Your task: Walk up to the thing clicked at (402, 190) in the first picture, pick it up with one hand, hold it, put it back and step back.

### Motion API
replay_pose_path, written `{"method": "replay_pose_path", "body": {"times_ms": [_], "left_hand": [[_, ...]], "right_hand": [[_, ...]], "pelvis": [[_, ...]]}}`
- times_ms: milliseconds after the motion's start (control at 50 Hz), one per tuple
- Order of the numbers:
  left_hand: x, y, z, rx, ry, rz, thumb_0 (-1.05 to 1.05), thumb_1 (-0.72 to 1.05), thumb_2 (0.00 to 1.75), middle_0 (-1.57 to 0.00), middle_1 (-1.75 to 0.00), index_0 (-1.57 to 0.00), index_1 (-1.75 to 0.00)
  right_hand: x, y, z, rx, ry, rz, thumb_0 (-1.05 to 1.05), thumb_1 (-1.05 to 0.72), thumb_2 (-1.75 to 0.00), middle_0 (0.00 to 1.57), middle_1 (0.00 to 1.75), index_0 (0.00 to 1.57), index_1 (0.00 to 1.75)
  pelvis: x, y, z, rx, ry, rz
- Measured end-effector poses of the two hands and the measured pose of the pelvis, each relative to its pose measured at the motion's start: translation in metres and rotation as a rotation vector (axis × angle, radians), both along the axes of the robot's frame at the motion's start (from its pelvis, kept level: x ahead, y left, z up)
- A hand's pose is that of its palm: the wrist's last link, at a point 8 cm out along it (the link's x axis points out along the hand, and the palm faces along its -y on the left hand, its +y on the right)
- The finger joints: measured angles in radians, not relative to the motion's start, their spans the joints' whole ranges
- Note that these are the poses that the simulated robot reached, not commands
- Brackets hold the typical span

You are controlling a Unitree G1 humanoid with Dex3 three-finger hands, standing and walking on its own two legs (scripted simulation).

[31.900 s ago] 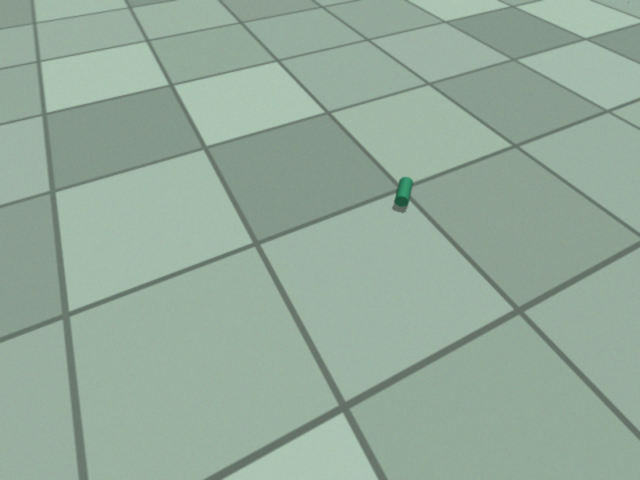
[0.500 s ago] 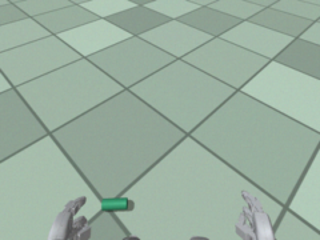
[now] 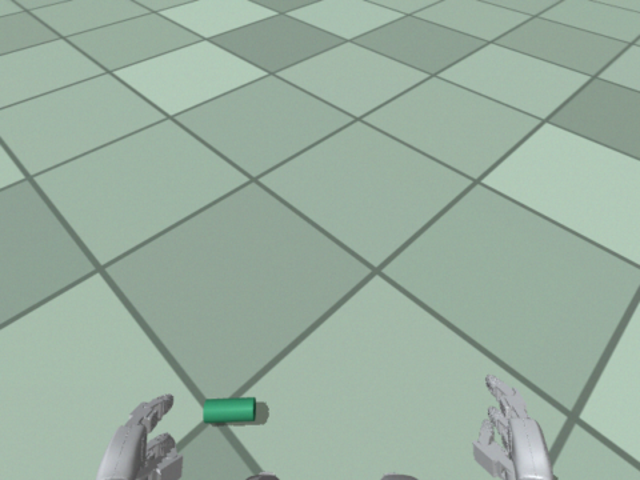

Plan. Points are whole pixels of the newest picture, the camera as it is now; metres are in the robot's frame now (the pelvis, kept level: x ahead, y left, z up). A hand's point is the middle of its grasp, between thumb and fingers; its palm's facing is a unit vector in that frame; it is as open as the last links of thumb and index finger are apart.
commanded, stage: home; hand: left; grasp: from above
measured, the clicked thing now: (230, 410) +0.42 +0.25 -0.68
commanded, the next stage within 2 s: stand in 0.82 s
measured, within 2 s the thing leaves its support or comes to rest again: neither
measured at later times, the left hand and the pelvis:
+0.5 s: hand (179, 464) +0.16 +0.18 -0.04, palm faces +0.05 -0.98 -0.20, open 7.4 cm; pelvis +0.00 +0.00 +0.00, yaw +0 degrees
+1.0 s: hand (170, 462) +0.17 +0.20 -0.07, palm faces +0.02 -0.96 -0.28, open 7.4 cm; pelvis +0.00 +0.00 +0.01, yaw +0 degrees
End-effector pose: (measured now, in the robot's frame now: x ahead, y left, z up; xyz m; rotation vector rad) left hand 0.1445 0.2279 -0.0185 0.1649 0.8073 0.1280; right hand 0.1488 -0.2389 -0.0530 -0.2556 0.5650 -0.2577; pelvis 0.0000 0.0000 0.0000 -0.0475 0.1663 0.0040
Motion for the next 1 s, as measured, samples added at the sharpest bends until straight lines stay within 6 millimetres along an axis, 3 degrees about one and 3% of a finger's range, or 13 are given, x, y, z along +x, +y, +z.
{"method": "replay_pose_path", "body": {"times_ms": [920, 1000], "left_hand": [[0.004, 0.003, -0.001, -0.001, 0.000, -0.005, 0.02, 0.91, 0.90, -0.20, -0.30, -0.20, -0.30], [0.008, 0.017, -0.021, 0.089, -0.023, -0.040, 0.01, 0.91, 0.90, -0.20, -0.30, -0.20, -0.30]], "right_hand": [[0.000, 0.001, 0.000, -0.002, 0.008, -0.013, 0.02, -0.90, -0.90, 0.20, 0.30, 0.20, 0.30], [-0.006, -0.003, -0.016, -0.054, 0.230, 0.121, 0.01, -0.90, -0.90, 0.20, 0.30, 0.20, 0.30]], "pelvis": [[0.003, 0.003, -0.001, -0.003, 0.007, -0.003], [-0.004, 0.004, 0.009, 0.023, -0.078, -0.001]]}}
